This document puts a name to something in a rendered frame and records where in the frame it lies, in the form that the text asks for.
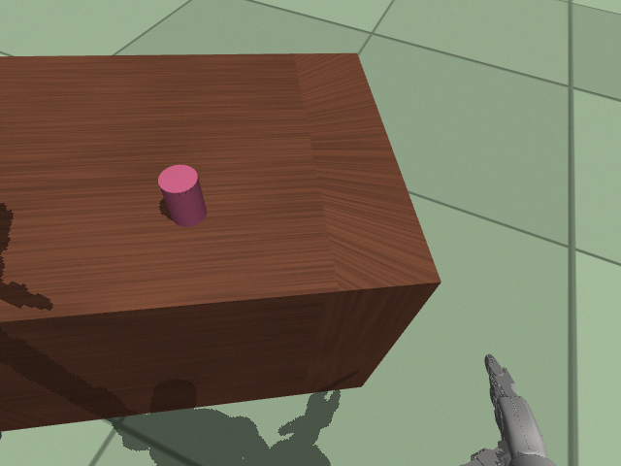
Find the right robot hand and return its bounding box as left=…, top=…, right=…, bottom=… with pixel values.
left=460, top=354, right=548, bottom=466

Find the can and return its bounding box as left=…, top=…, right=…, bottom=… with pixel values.
left=158, top=165, right=207, bottom=227

